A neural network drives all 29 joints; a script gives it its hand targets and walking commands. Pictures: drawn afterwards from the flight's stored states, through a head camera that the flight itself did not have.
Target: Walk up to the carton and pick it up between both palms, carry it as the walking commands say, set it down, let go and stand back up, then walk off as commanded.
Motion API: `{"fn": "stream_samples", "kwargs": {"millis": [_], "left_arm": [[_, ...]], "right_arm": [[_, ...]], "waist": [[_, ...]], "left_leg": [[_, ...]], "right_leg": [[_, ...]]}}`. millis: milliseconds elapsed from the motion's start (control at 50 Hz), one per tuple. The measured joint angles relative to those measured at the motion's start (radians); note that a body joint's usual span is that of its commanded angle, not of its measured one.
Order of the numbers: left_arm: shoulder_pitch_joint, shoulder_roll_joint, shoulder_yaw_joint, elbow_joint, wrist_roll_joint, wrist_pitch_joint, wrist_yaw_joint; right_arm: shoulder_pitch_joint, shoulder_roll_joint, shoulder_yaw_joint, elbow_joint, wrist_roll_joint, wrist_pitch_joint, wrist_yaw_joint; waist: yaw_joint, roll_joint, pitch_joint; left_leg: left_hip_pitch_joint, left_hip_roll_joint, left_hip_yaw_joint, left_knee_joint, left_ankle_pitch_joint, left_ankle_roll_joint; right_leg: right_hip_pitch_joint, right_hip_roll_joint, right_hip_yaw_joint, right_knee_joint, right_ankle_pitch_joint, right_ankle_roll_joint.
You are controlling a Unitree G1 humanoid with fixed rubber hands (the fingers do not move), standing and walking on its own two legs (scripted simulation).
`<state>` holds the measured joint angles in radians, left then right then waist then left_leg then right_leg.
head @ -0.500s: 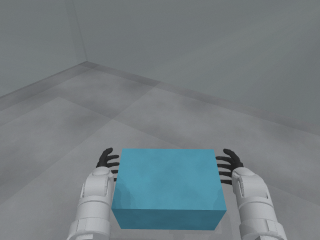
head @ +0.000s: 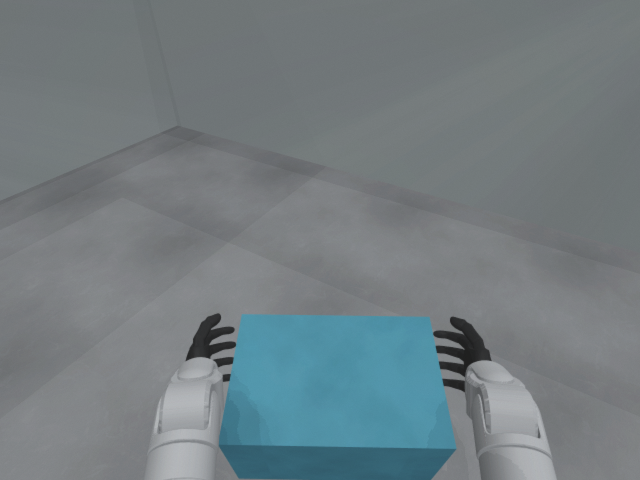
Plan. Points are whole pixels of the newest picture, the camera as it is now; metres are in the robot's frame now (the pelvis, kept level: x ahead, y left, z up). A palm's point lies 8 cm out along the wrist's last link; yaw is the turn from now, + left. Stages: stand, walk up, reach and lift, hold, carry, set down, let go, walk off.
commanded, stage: hold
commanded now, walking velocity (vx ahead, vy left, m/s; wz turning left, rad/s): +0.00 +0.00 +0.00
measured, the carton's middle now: (334, 397) +0.29 +0.01 -0.04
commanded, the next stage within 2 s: carry in 0.98 s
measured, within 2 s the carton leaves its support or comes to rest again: neither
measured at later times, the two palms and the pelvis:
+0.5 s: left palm (197, 373) +0.27 +0.18 +0.04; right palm (475, 377) +0.27 -0.17 +0.04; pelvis -0.01 +0.01 +0.00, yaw +0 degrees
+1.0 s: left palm (201, 374) +0.27 +0.18 +0.04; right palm (478, 378) +0.27 -0.17 +0.04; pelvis -0.01 +0.00 +0.00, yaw +0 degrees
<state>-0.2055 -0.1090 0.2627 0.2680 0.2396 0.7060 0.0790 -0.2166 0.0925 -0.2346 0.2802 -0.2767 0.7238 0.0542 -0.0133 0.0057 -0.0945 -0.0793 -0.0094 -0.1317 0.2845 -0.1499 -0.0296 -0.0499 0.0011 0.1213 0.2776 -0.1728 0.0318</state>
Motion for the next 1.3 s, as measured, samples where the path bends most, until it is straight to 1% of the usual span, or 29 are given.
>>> {"fn": "stream_samples", "kwargs": {"millis": [80, 280, 500, 720, 840, 960, 1000, 1020, 1040, 1060, 1080, 1120, 1140, 1180, 1300], "left_arm": [[0.004, 0.000, 0.002, -0.009, 0.002, 0.002, -0.004], [0.001, 0.003, 0.002, -0.005, 0.001, 0.001, -0.009], [-0.026, 0.000, 0.002, 0.015, 0.009, 0.000, -0.003], [-0.011, -0.008, -0.004, 0.001, 0.010, 0.002, 0.000], [0.003, -0.009, -0.007, -0.018, 0.008, 0.004, -0.002], [0.015, -0.008, -0.010, -0.034, 0.005, 0.004, -0.005], [-0.002, 0.001, -0.020, -0.038, -0.019, 0.014, 0.012], [-0.015, 0.007, -0.029, -0.045, -0.032, 0.020, 0.021], [-0.026, 0.010, -0.035, -0.055, -0.043, 0.026, 0.030], [-0.036, 0.011, -0.040, -0.068, -0.051, 0.035, 0.040], [-0.045, 0.008, -0.044, -0.082, -0.058, 0.045, 0.050], [-0.055, 0.005, -0.043, -0.121, -0.066, 0.072, 0.056], [-0.055, 0.003, -0.045, -0.148, -0.071, 0.091, 0.059], [-0.049, -0.002, -0.049, -0.208, -0.082, 0.133, 0.069], [0.009, -0.025, -0.056, -0.445, -0.122, 0.291, 0.093]], "right_arm": [[0.006, 0.012, -0.001, -0.011, -0.002, 0.002, -0.013], [0.003, 0.011, -0.007, -0.014, -0.010, 0.005, 0.004], [-0.015, 0.009, -0.020, -0.001, -0.012, 0.001, -0.007], [-0.005, -0.003, -0.017, -0.005, -0.010, 0.000, 0.015], [0.006, -0.001, -0.011, -0.022, -0.008, 0.001, 0.017], [0.017, 0.004, -0.004, -0.039, -0.005, 0.003, 0.011], [0.006, 0.004, -0.002, -0.054, 0.004, 0.015, -0.008], [-0.003, 0.003, 0.003, -0.066, 0.013, 0.021, -0.030], [-0.012, 0.005, 0.010, -0.080, 0.023, 0.030, -0.058], [-0.023, 0.007, 0.016, -0.094, 0.034, 0.040, -0.092], [-0.032, 0.010, 0.019, -0.109, 0.043, 0.052, -0.126], [-0.043, 0.012, 0.011, -0.145, 0.061, 0.079, -0.132], [-0.045, 0.012, 0.010, -0.166, 0.069, 0.094, -0.133], [-0.043, 0.012, 0.012, -0.215, 0.086, 0.130, -0.135], [0.001, 0.036, 0.023, -0.421, 0.131, 0.278, -0.148]], "waist": [[0.002, 0.001, 0.003], [0.002, -0.004, 0.013], [0.003, -0.011, 0.016], [0.001, -0.011, 0.017], [0.000, -0.009, 0.020], [0.001, -0.006, 0.022], [0.006, -0.007, 0.011], [0.008, -0.008, 0.009], [0.011, -0.009, 0.006], [0.012, -0.007, 0.002], [0.010, -0.003, -0.002], [0.005, -0.001, -0.013], [0.004, -0.002, -0.019], [0.003, -0.005, -0.029], [0.000, -0.014, -0.047]], "left_leg": [[0.002, 0.001, -0.002, -0.004, 0.004, -0.001], [-0.005, -0.003, 0.000, 0.008, 0.005, 0.002], [-0.013, -0.010, 0.011, 0.019, 0.002, 0.009], [-0.004, -0.012, 0.017, 0.011, 0.002, 0.011], [-0.001, -0.010, 0.017, 0.006, 0.003, 0.010], [0.000, -0.007, 0.016, 0.003, 0.004, 0.008], [-0.061, -0.009, 0.019, 0.070, -0.018, 0.005], [-0.096, -0.011, 0.022, 0.117, -0.037, 0.003], [-0.130, -0.011, 0.028, 0.162, -0.057, 0.002], [-0.161, -0.009, 0.034, 0.204, -0.075, 0.002], [-0.192, -0.008, 0.037, 0.242, -0.087, 0.013], [-0.243, -0.006, 0.038, 0.301, -0.107, 0.001], [-0.264, -0.007, 0.042, 0.322, -0.109, 0.006], [-0.300, -0.008, 0.047, 0.355, -0.115, 0.005], [-0.390, -0.008, 0.064, 0.406, -0.096, 0.004]], "right_leg": [[0.003, 0.001, -0.003, -0.005, 0.004, -0.001], [-0.002, -0.002, -0.003, 0.005, 0.004, 0.002], [-0.013, -0.008, 0.006, 0.017, 0.002, 0.009], [-0.008, -0.011, 0.009, 0.014, 0.001, 0.011], [-0.006, -0.009, 0.009, 0.012, 0.000, 0.008], [-0.005, -0.006, 0.006, 0.010, 0.001, 0.006], [-0.074, -0.003, -0.009, 0.090, -0.024, 0.006], [-0.110, -0.003, -0.020, 0.140, -0.045, 0.006], [-0.142, -0.004, -0.033, 0.180, -0.065, 0.002], [-0.172, -0.002, -0.043, 0.216, -0.077, -0.015], [-0.198, 0.000, -0.049, 0.249, -0.089, -0.013], [-0.245, 0.000, -0.057, 0.304, -0.107, 0.001], [-0.266, -0.001, -0.060, 0.326, -0.113, -0.004], [-0.303, -0.003, -0.061, 0.363, -0.120, 0.002], [-0.403, -0.009, -0.060, 0.428, -0.106, 0.007]]}}
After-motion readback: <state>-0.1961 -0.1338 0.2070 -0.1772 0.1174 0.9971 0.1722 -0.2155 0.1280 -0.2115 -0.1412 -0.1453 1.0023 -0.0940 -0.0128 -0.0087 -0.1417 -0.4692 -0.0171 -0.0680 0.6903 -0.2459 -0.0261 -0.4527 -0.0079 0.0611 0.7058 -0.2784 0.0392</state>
